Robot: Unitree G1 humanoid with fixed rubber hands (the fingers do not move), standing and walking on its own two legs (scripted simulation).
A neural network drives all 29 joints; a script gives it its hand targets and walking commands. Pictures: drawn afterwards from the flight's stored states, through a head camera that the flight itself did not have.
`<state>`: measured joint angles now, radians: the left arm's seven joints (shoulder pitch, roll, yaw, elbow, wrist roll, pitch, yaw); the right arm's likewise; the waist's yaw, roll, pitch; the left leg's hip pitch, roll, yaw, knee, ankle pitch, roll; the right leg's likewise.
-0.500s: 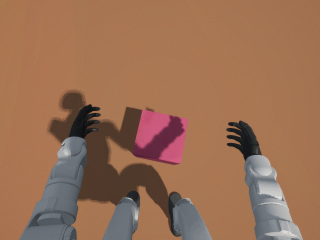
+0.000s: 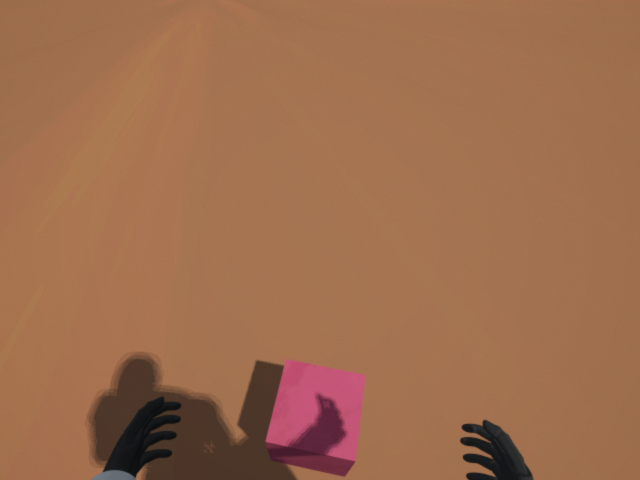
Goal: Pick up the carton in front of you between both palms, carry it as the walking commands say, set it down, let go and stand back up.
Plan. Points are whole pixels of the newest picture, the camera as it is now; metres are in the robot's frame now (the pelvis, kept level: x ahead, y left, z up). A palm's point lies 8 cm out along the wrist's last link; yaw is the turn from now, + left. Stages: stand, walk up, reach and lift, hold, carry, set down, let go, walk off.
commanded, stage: let go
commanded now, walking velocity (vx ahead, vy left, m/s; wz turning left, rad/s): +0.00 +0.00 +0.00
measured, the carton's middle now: (316, 419) +0.37 -0.01 -0.65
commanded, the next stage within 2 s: stand in 0.46 s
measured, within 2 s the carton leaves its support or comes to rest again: neither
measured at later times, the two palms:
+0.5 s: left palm out of the picture +0.14 +0.24 -0.08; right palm out of the picture +0.15 -0.24 -0.06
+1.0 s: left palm out of the picture +0.12 +0.29 -0.09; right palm out of the picture +0.14 -0.29 -0.09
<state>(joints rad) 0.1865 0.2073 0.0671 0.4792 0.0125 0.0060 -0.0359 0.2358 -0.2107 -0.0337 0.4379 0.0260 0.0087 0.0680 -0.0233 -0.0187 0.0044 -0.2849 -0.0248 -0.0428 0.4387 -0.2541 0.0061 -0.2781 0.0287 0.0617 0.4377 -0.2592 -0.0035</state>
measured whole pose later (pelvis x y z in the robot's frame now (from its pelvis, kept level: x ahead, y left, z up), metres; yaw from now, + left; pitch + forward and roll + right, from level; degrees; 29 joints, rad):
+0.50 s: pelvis -0.01 +0.00 +0.00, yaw +0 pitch -5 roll +0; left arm 0.23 0.22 0.03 0.49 0.02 0.10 -0.02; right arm 0.20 -0.23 -0.02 0.42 -0.03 0.19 0.01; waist 0.00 -0.01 0.08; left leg -0.12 -0.02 -0.04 0.50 -0.29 0.00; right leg -0.11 0.03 0.05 0.49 -0.30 -0.01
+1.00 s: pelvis +0.00 +0.00 +0.00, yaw +0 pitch -1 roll +0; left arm 0.19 0.34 0.04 0.77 0.03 0.00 0.02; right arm 0.16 -0.34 -0.02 0.79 -0.03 0.00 -0.02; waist 0.00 0.01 0.01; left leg -0.16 -0.02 -0.04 0.48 -0.30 0.00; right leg -0.15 0.03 0.04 0.46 -0.30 -0.01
